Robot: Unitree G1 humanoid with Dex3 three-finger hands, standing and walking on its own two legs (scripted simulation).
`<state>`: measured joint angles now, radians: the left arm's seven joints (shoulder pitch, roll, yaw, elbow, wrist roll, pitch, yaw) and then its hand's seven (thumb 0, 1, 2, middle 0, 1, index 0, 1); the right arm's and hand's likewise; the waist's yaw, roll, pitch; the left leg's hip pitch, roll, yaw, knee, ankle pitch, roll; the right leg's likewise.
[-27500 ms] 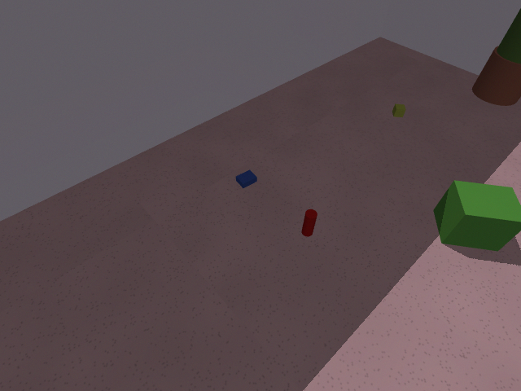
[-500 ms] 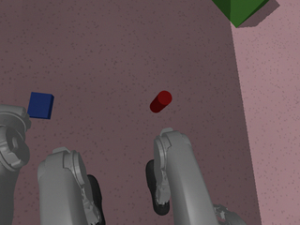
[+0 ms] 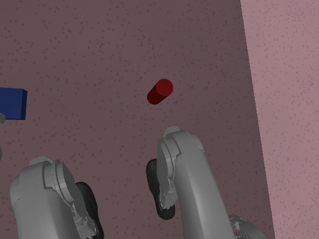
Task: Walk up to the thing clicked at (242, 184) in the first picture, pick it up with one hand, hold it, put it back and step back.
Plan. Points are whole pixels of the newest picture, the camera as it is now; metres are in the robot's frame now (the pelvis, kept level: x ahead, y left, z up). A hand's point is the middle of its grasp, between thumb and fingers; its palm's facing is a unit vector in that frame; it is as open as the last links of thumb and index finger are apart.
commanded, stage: rise first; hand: left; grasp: from above
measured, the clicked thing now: (10, 104) +0.48 +0.31 -0.33
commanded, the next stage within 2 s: none
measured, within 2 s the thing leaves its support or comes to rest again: neither
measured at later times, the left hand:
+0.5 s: hand out of the picture +0.44 +0.33 -0.19, palm faces -0.01 -0.46 -0.89, open 13.6 cm
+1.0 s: hand out of the picture +0.45 +0.34 -0.21, palm faces -0.01 -0.47 -0.88, open 13.2 cm
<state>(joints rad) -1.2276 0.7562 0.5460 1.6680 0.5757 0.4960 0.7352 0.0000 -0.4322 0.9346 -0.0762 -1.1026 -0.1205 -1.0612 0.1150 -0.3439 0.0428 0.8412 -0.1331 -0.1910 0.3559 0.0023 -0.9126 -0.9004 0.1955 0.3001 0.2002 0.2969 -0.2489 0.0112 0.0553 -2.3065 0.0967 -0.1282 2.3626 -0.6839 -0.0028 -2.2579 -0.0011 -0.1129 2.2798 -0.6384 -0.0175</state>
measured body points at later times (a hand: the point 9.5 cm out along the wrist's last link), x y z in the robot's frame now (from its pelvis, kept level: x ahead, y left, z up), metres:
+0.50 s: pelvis +0.00 +0.00 -0.01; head +0.28 +0.06 +0.34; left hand +0.44 +0.35 -0.14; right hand +0.01 -0.26 -0.11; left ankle +0.08 +0.13 -0.31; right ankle +0.10 -0.11 -0.31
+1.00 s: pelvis +0.00 +0.01 -0.01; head +0.29 +0.07 +0.33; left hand +0.45 +0.36 -0.15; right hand +0.00 -0.25 -0.10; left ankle +0.08 +0.13 -0.31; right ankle +0.10 -0.11 -0.31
